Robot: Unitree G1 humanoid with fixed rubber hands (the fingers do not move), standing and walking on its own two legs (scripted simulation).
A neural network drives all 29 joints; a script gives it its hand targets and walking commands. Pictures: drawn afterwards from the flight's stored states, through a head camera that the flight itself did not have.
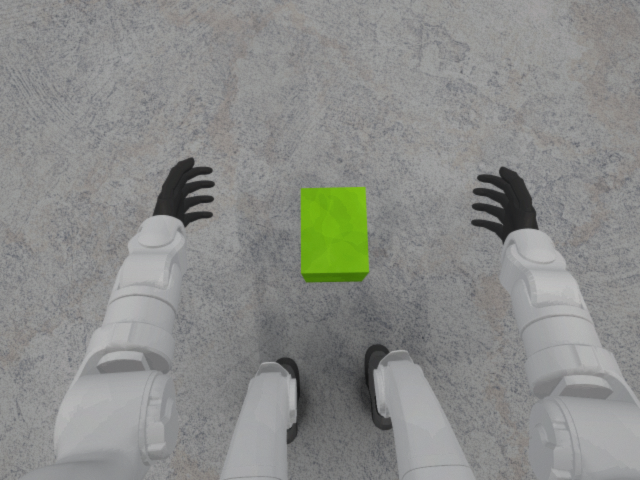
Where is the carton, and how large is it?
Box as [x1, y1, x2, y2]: [301, 187, 368, 281]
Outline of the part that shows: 365,187 301,188 301,273 306,281 360,281 368,272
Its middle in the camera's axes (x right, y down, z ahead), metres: +0.03 +0.01 +0.99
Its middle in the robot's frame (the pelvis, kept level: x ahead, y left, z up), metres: +0.50 -0.02 -0.59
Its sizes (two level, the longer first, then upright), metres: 0.202 0.153 0.202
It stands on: the floor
